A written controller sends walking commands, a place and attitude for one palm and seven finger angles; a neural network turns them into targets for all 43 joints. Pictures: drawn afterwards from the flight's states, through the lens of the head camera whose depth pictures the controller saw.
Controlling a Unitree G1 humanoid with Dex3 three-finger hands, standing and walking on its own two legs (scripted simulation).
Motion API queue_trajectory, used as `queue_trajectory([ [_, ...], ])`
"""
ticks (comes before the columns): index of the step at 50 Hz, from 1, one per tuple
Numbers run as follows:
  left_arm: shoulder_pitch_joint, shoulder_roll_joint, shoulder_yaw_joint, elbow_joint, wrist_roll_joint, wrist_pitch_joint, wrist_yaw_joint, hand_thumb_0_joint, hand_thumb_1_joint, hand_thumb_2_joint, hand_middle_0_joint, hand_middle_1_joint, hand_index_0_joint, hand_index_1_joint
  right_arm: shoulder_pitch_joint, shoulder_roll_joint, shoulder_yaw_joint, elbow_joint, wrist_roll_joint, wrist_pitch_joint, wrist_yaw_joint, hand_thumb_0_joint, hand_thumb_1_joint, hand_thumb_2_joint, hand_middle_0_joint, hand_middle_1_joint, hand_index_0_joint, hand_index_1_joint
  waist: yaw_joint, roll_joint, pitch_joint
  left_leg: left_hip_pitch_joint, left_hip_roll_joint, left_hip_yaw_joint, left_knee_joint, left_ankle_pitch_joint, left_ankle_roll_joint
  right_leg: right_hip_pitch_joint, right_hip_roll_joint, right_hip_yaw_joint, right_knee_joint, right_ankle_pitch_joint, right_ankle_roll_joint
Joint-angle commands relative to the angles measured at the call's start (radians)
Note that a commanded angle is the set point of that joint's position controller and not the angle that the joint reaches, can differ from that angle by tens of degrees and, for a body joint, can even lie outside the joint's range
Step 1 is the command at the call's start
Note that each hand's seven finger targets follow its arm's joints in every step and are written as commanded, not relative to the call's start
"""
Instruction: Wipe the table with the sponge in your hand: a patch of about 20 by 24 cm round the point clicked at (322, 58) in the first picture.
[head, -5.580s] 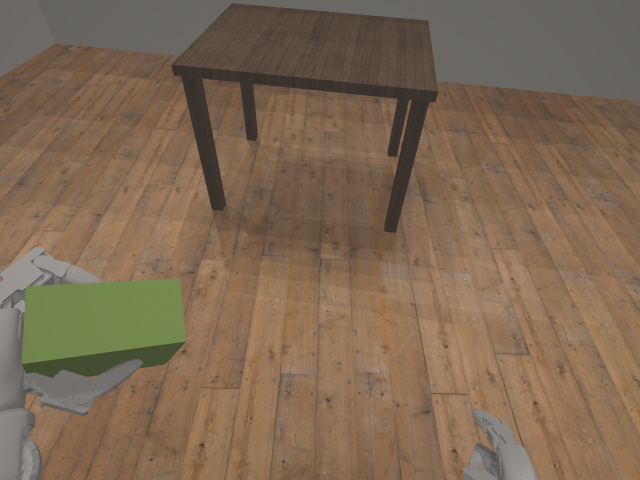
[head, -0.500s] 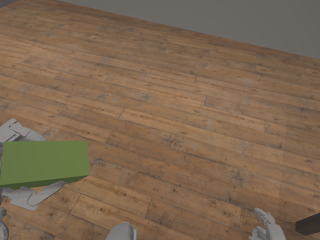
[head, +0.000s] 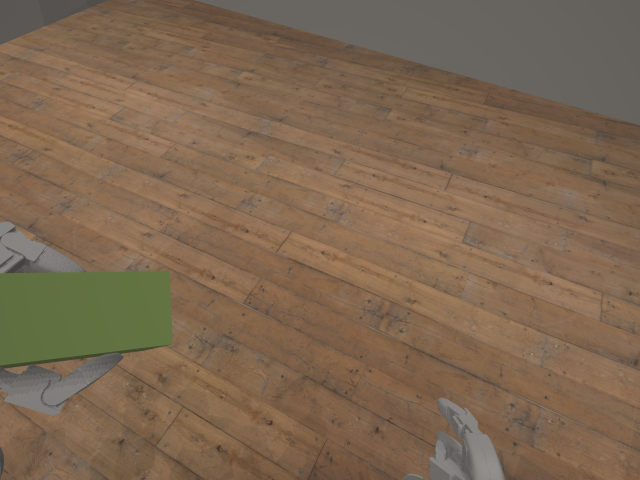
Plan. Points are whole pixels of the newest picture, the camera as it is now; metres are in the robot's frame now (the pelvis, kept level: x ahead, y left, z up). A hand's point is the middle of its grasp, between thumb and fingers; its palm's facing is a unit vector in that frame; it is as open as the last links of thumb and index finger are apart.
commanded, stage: turn to face it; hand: left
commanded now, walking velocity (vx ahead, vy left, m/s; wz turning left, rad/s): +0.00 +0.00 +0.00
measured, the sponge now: (107, 318) +0.22 +0.21 +0.18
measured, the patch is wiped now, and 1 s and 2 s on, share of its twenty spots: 0.00 0.00 0.00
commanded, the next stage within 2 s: none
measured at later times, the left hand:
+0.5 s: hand (160, 218) +0.33 +0.20 +0.18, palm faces +0.29 -0.85 -0.45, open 10.1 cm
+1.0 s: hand (345, 228) +0.33 +0.01 +0.17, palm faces -0.08 -0.78 -0.62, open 10.1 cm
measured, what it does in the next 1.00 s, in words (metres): steps to the right, turning right: right foot, then left foot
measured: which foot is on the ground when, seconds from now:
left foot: down 0.00-0.04, up 0.06-0.36, down 0.38-0.78, up 0.80-1.00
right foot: up 0.00-0.00, down 0.02-0.40, up 0.42-0.74, down 0.76-1.00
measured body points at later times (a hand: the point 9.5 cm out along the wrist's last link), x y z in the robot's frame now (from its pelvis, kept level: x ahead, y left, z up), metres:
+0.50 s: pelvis +0.07 -0.02 +0.00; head +0.11 -0.01 +0.45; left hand +0.31 +0.24 +0.20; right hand +0.22 -0.28 -0.07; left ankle +0.08 +0.10 -0.73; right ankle +0.05 -0.11 -0.69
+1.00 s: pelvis +0.02 -0.10 +0.00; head +0.08 -0.17 +0.44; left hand +0.33 +0.05 +0.20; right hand +0.06 -0.40 -0.12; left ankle +0.05 +0.06 -0.60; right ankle +0.04 -0.15 -0.73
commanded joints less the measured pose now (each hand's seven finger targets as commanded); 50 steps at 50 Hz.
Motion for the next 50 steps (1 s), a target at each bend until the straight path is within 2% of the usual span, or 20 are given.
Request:
queue_trajectory([
  [1, -0.121, 0.116, 0.073, 0.005, 0.008, 0.000, 0.010, 0.000, 0.100, 1.300, -1.200, -1.600, -1.200, -1.600, -0.059, -0.157, -0.086, -0.112, 0.022, -0.005, -0.032, 0.000, -0.900, -0.900, 0.200, 0.300, 0.200, 0.300, -0.027, -0.264, -0.212, -0.251, -0.002, 0.075, 0.431, 0.040, 0.083, 0.421, -0.160, 0.239, -0.262, 0.104, -0.092],
  [2, -0.145, 0.168, 0.103, -0.015, 0.006, 0.004, 0.013, 0.000, 0.100, 1.300, -1.200, -1.600, -1.200, -1.600, -0.124, -0.159, -0.076, -0.145, 0.018, -0.007, -0.032, 0.000, -0.900, -0.900, 0.200, 0.300, 0.200, 0.300, -0.008, -0.432, -0.195, -0.481, -0.093, 0.019, 0.662, -0.270, 0.048, 0.488, -0.346, 0.595, -0.323, 0.298, -0.204],
  [3, -0.175, 0.176, 0.119, -0.025, 0.001, -0.005, 0.015, 0.000, 0.100, 1.300, -1.200, -1.600, -1.200, -1.600, -0.129, -0.169, -0.069, -0.126, 0.004, -0.011, -0.031, 0.000, -0.900, -0.900, 0.200, 0.300, 0.200, 0.300, -0.013, -0.337, -0.164, -0.481, -0.049, -0.082, 0.760, -0.260, 0.034, 0.410, -0.393, 0.603, -0.355, 0.318, -0.228],
  [4, -0.201, 0.150, 0.091, -0.050, -0.003, -0.018, 0.004, 0.000, 0.100, 1.300, -1.200, -1.600, -1.200, -1.600, -0.103, -0.179, -0.082, -0.113, 0.006, -0.016, -0.024, 0.000, -0.900, -0.900, 0.200, 0.300, 0.200, 0.300, -0.030, -0.306, -0.162, -0.433, -0.016, -0.105, 0.764, -0.190, 0.021, 0.338, -0.340, 0.560, -0.362, 0.237, -0.217],
  [8, -0.174, 0.149, 0.087, -0.180, 0.006, -0.040, 0.018, 0.000, 0.100, 1.300, -1.200, -1.600, -1.200, -1.600, -0.166, -0.176, -0.052, -0.118, -0.003, 0.016, -0.021, 0.000, -0.900, -0.900, 0.200, 0.300, 0.200, 0.300, -0.035, -0.205, -0.181, -0.282, -0.001, -0.016, 0.526, -0.097, 0.003, 0.216, -0.220, 0.257, -0.290, 0.416, -0.200],
  [14, -0.086, 0.179, 0.143, -0.265, -0.014, -0.044, 0.045, 0.000, 0.100, 1.300, -1.200, -1.600, -1.200, -1.600, -0.138, -0.187, -0.076, -0.160, -0.011, 0.003, -0.018, 0.000, -0.900, -0.900, 0.200, 0.300, 0.200, 0.300, 0.000, -0.136, -0.232, -0.203, -0.036, 0.044, 0.205, -0.038, -0.014, 0.267, -0.212, 0.315, -0.242, 0.513, -0.222],
  [17, -0.027, 0.147, 0.140, -0.223, -0.022, -0.031, 0.043, 0.000, 0.100, 1.300, -1.200, -1.600, -1.200, -1.600, -0.098, -0.193, -0.088, -0.179, 0.001, 0.026, -0.012, 0.000, -0.900, -0.900, 0.200, 0.300, 0.200, 0.300, -0.023, -0.113, -0.265, -0.053, -0.028, 0.057, -0.003, 0.112, -0.019, 0.224, -0.166, 0.311, -0.157, 0.470, -0.167],
  [19, -0.056, 0.147, 0.146, -0.210, -0.023, -0.038, 0.037, 0.000, 0.100, 1.300, -1.200, -1.600, -1.200, -1.600, -0.083, -0.220, -0.102, -0.193, 0.003, 0.036, -0.022, 0.000, -0.900, -0.900, 0.200, 0.300, 0.200, 0.300, -0.035, 0.006, -0.262, 0.082, 0.101, -0.048, -0.118, 0.259, 0.027, 0.090, -0.065, 0.262, -0.027, 0.288, -0.092],
  [20, -0.059, 0.145, 0.142, -0.214, -0.022, -0.047, 0.032, 0.000, 0.100, 1.300, -1.200, -1.600, -1.200, -1.600, -0.085, -0.237, -0.109, -0.206, 0.004, 0.037, -0.020, 0.000, -0.900, -0.900, 0.200, 0.300, 0.200, 0.300, -0.023, 0.195, -0.244, 0.148, 0.278, -0.215, -0.138, 0.521, 0.108, -0.065, 0.033, 0.192, 0.108, -0.072, -0.036],
  [21, -0.029, 0.147, 0.133, -0.164, -0.011, -0.054, 0.021, 0.000, 0.100, 1.300, -1.200, -1.600, -1.200, -1.600, -0.076, -0.229, -0.112, -0.220, 0.011, 0.033, -0.015, 0.000, -0.900, -0.900, 0.200, 0.300, 0.200, 0.300, -0.009, 0.234, -0.203, 0.151, 0.395, -0.286, -0.150, 0.706, 0.172, -0.150, 0.064, 0.140, 0.289, -0.336, -0.017],
  [22, -0.018, 0.157, 0.136, -0.144, -0.001, -0.064, 0.017, 0.000, 0.100, 1.300, -1.200, -1.600, -1.200, -1.600, -0.086, -0.214, -0.095, -0.209, -0.012, 0.030, -0.012, 0.000, -0.900, -0.900, 0.200, 0.300, 0.200, 0.300, -0.016, 0.248, -0.193, 0.154, 0.413, -0.280, -0.146, 0.814, 0.186, -0.182, 0.051, 0.145, 0.419, -0.318, -0.015],
  [26, -0.181, 0.091, 0.026, -0.250, 0.006, -0.039, -0.002, 0.000, 0.100, 1.300, -1.200, -1.600, -1.200, -1.600, -0.062, -0.238, -0.104, -0.210, 0.005, 0.023, 0.022, 0.000, -0.900, -0.900, 0.200, 0.300, 0.200, 0.300, -0.031, 0.196, -0.158, 0.153, 0.294, 0.023, -0.084, 0.827, 0.110, -0.172, 0.035, 0.087, 0.343, -0.097, 0.000],
  [33, -0.093, 0.147, 0.085, -0.232, -0.005, -0.010, 0.002, 0.000, 0.100, 1.300, -1.200, -1.600, -1.200, -1.600, -0.043, -0.228, -0.094, -0.227, 0.008, -0.005, 0.033, 0.000, -0.900, -0.900, 0.200, 0.300, 0.200, 0.300, -0.034, 0.240, -0.157, 0.108, 0.306, 0.117, -0.072, 0.674, 0.072, 0.011, 0.071, -0.008, 0.068, -0.080, 0.013],
  [36, -0.050, 0.168, 0.123, -0.236, -0.010, -0.005, 0.005, 0.000, 0.100, 1.300, -1.200, -1.600, -1.200, -1.600, -0.032, -0.221, -0.096, -0.221, 0.013, -0.005, 0.038, 0.000, -0.900, -0.900, 0.200, 0.300, 0.200, 0.300, -0.021, 0.198, -0.220, 0.110, 0.282, 0.154, 0.117, 0.616, 0.037, 0.165, 0.085, -0.018, -0.133, 0.072, 0.002],
  [37, -0.056, 0.183, 0.134, -0.245, -0.007, -0.006, 0.006, 0.000, 0.100, 1.300, -1.200, -1.600, -1.200, -1.600, -0.026, -0.215, -0.094, -0.221, 0.018, 0.000, 0.043, 0.000, -0.900, -0.900, 0.200, 0.300, 0.200, 0.300, -0.021, 0.092, -0.241, 0.039, 0.239, 0.166, 0.268, 0.516, 0.016, 0.276, 0.030, 0.044, -0.209, 0.275, -0.022],
  [38, -0.047, 0.229, 0.169, -0.232, -0.003, -0.012, 0.011, 0.000, 0.100, 1.300, -1.200, -1.600, -1.200, -1.600, -0.041, -0.183, -0.087, -0.234, 0.020, 0.004, 0.038, 0.000, -0.900, -0.900, 0.200, 0.300, 0.200, 0.300, -0.017, -0.175, -0.260, -0.186, 0.122, 0.175, 0.495, 0.072, -0.020, 0.451, -0.123, 0.272, -0.199, 0.774, -0.100],
  [39, -0.016, 0.262, 0.218, -0.207, -0.017, -0.009, 0.020, 0.000, 0.100, 1.300, -1.200, -1.600, -1.200, -1.600, -0.076, -0.176, -0.069, -0.242, 0.008, 0.006, 0.027, 0.000, -0.900, -0.900, 0.200, 0.300, 0.200, 0.300, -0.012, -0.328, -0.277, -0.418, 0.001, 0.079, 0.674, -0.363, -0.054, 0.517, -0.253, 0.485, -0.165, 1.201, -0.188],
  [41, 0.049, 0.241, 0.238, -0.187, -0.044, 0.016, 0.017, 0.000, 0.100, 1.300, -1.200, -1.600, -1.200, -1.600, -0.081, -0.192, -0.091, -0.216, 0.022, 0.031, 0.029, 0.000, -0.900, -0.900, 0.200, 0.300, 0.200, 0.300, -0.019, -0.273, -0.303, -0.420, 0.037, -0.088, 0.791, -0.257, -0.060, 0.465, -0.241, 0.461, -0.171, 0.977, -0.148],
  [44, 0.129, 0.198, 0.253, -0.169, -0.052, 0.000, 0.027, 0.000, 0.100, 1.300, -1.200, -1.600, -1.200, -1.600, -0.131, -0.162, -0.074, -0.175, 0.006, 0.084, 0.032, 0.000, -0.900, -0.900, 0.200, 0.300, 0.200, 0.300, -0.032, -0.138, -0.299, -0.535, 0.012, -0.090, 0.902, -0.108, -0.073, 0.535, -0.176, 0.395, -0.160, 0.869, -0.174],
  [50, 0.090, 0.176, 0.214, -0.147, -0.061, -0.020, 0.029, 0.000, 0.100, 1.300, -1.200, -1.600, -1.200, -1.600, -0.155, -0.213, -0.113, -0.163, 0.006, 0.112, 0.028, 0.000, -0.900, -0.900, 0.200, 0.300, 0.200, 0.300, -0.028, -0.104, -0.269, -0.536, -0.016, -0.115, 0.931, -0.029, -0.062, 0.432, -0.135, 0.412, -0.233, 0.705, -0.101],
])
